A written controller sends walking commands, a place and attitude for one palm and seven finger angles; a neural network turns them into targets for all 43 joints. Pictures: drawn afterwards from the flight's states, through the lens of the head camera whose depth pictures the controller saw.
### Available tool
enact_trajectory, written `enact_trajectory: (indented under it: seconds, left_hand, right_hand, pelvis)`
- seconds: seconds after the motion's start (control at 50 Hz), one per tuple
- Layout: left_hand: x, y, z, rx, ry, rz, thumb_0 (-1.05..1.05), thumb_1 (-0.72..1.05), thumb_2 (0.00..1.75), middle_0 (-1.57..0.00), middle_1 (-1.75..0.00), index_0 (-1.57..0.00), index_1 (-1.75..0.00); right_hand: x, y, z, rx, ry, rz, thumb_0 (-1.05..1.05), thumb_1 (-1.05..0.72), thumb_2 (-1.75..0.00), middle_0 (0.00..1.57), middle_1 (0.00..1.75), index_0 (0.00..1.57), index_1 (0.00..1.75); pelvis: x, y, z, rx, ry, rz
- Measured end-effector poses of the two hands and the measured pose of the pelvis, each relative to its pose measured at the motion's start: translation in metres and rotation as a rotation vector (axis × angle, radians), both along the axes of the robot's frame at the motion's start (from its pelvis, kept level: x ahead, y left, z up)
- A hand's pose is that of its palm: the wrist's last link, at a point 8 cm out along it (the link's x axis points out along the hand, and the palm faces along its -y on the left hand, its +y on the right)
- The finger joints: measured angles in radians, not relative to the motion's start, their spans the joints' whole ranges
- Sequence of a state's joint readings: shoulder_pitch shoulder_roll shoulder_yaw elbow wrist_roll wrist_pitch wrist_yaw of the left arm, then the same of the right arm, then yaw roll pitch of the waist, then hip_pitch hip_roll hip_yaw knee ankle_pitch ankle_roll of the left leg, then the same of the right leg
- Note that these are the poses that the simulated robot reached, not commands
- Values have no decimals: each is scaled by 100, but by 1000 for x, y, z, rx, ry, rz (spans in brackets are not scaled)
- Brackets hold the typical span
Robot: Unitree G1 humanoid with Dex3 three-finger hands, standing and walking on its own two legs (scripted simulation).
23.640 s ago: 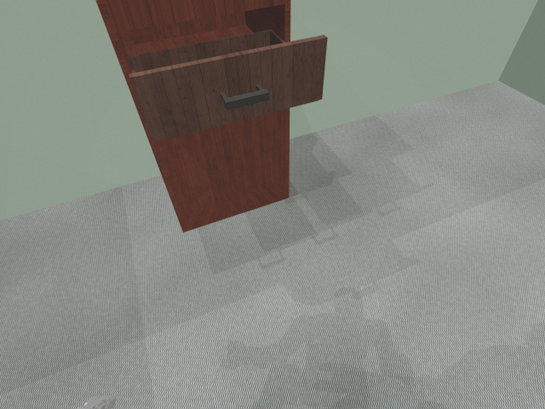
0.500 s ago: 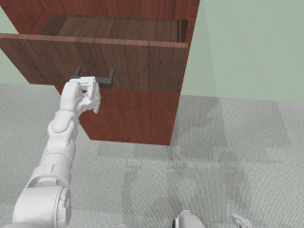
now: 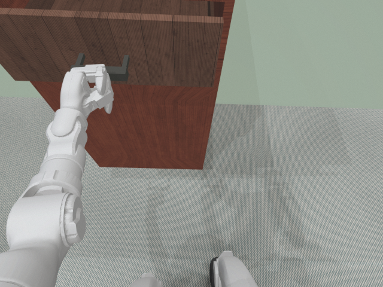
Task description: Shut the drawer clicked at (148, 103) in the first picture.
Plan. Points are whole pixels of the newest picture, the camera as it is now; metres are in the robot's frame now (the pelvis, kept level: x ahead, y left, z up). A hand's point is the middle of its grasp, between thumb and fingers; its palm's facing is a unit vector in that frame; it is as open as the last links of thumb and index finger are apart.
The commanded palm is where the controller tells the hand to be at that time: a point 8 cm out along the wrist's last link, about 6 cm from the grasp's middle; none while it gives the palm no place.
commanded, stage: push the drawer shut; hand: left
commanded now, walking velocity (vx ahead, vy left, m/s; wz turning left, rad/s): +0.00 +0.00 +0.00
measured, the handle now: (101, 66) +0.57 +0.16 +0.08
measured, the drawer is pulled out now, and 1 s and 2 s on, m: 0.06 0.00 0.00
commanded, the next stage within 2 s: pull the fist back off the drawer in 0.90 s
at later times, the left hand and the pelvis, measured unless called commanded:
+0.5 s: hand (114, 70) +0.55 +0.13 +0.08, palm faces -0.10 -0.99 -0.03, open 2.9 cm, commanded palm +0.54 +0.17 +0.09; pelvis +0.01 +0.01 -0.01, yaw -1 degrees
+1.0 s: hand (112, 68) +0.56 +0.13 +0.09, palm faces -0.08 -1.00 -0.05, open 2.8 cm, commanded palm +0.59 +0.16 +0.09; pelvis -0.01 +0.01 -0.02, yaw +1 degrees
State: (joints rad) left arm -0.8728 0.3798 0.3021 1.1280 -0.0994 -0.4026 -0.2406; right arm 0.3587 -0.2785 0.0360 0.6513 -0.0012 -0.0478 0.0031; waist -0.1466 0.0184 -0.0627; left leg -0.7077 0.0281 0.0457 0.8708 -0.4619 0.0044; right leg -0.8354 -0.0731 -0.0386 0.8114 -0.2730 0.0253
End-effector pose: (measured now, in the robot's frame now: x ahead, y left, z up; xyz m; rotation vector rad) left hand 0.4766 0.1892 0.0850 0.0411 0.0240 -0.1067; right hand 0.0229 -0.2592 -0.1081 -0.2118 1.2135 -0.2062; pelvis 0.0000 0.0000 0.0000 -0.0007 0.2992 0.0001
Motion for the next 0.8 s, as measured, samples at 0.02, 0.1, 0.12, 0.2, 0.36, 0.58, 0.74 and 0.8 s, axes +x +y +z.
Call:
enact_trajectory:
  seconds: [0.02, 0.1, 0.12, 0.2, 0.36, 0.58, 0.74, 0.8]
  left_hand:
    - [3, 0, 0, 0, 0, 0, -6, 80, 91, -140, -160, -140, -160]
    - [13, -2, 1, -2, 2, -1, -5, 81, 91, -140, -160, -140, -160]
    - [16, -2, 1, -3, 2, -1, -5, 81, 91, -140, -160, -140, -160]
    - [26, -3, 1, -7, 4, 2, -5, 80, 91, -140, -160, -140, -160]
    - [45, -5, 1, -12, 6, 4, -4, 80, 90, -140, -160, -140, -160]
    - [63, -7, 1, -7, 6, 6, -5, 78, 93, -140, -160, -140, -160]
    - [66, -2, 0, 0, 23, 18, -8, 70, 94, -140, -160, -140, -160]
    - [66, -2, 2, 5, 19, 21, -6, 69, 95, -140, -160, -140, -160]
  right_hand:
    - [-2, 0, 0, -1, 7, -2, 0, -91, -89, 20, 30, 20, 30]
    - [-11, 0, -2, -4, 40, -9, 0, -91, -89, 20, 30, 20, 30]
    - [-14, 0, -2, -5, 48, -12, 0, -91, -89, 20, 30, 20, 30]
    - [-23, 0, -1, -10, 78, -27, 0, -91, -89, 20, 30, 20, 30]
    - [-39, 4, 1, -12, 140, -52, 0, -91, -89, 20, 30, 20, 30]
    - [-53, 12, 0, -4, 219, -58, 0, -91, -89, 20, 30, 20, 30]
    - [-56, 15, -1, -10, 235, -39, 0, -91, -89, 20, 30, 20, 30]
    - [-58, 14, -1, -15, 236, -29, 0, -91, -89, 20, 30, 20, 30]
  pelvis:
    - [0, 0, -1, 0, 4, 0]
    - [0, 1, -3, -3, 20, -1]
    - [0, 1, -3, -3, 24, -2]
    - [1, 1, -4, -6, 40, -3]
    - [4, 3, -7, -13, 66, -6]
    - [8, 6, -10, -24, 98, 3]
    - [4, 7, -12, -34, 106, 23]
    - [1, 7, -14, -37, 111, 31]
